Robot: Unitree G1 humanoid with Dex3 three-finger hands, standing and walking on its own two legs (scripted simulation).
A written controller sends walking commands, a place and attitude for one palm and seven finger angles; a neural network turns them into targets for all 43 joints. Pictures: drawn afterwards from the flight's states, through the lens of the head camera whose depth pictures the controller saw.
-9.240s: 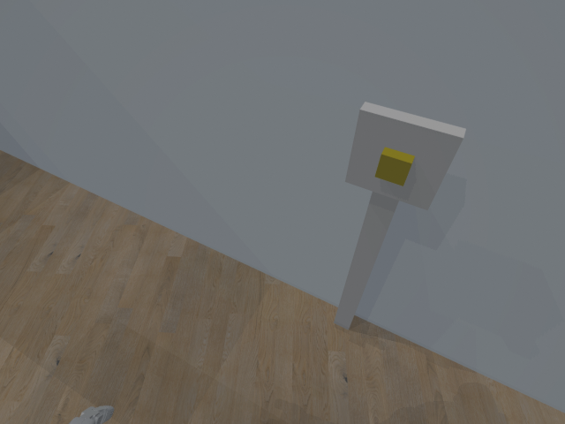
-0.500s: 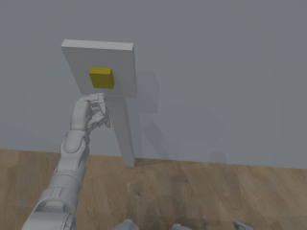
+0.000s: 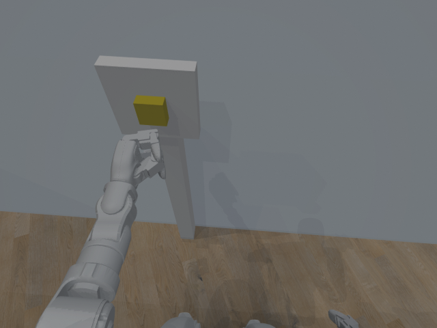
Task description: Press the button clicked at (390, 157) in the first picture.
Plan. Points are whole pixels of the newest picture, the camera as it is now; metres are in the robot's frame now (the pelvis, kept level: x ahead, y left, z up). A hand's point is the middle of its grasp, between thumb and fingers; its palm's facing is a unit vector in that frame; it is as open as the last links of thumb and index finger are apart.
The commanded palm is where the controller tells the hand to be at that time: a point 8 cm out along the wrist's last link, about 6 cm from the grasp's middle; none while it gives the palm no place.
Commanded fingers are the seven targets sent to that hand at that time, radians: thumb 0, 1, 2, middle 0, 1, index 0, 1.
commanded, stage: press the button with the knuckle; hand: left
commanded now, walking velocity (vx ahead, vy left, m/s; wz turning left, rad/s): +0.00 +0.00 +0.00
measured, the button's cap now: (152, 109) +0.50 +0.14 +0.10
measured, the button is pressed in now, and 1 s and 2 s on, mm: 0 14 0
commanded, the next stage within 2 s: hold the button down briefly in 0.90 s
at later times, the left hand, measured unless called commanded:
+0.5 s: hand (161, 142) +0.44 +0.12 +0.07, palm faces -0.05 -1.00 -0.02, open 3.0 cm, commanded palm +0.43 +0.17 +0.07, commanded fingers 0.00 0.90 0.90 -1.30 -1.50 -1.30 -1.50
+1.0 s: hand (160, 136) +0.46 +0.12 +0.07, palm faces -0.05 -1.00 -0.03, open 2.7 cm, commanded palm +0.47 +0.16 +0.07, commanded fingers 0.00 0.90 0.90 -1.30 -1.50 -1.30 -1.50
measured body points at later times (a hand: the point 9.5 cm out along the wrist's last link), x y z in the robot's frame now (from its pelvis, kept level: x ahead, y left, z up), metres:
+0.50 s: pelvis +0.00 +0.00 +0.00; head +0.07 +0.00 +0.44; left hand +0.44 +0.17 +0.08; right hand +0.04 -0.27 -0.12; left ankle +0.03 +0.07 -0.69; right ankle +0.00 -0.08 -0.69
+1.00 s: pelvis -0.02 +0.00 -0.02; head +0.07 +0.02 +0.42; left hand +0.46 +0.18 +0.07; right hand +0.01 -0.26 -0.13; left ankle +0.03 +0.07 -0.69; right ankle +0.00 -0.08 -0.69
